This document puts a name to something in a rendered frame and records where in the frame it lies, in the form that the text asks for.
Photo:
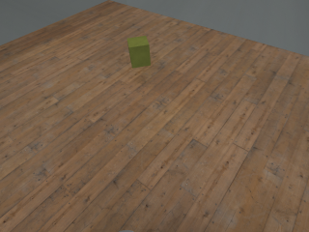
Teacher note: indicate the carton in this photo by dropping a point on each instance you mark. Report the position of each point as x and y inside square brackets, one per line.
[139, 51]

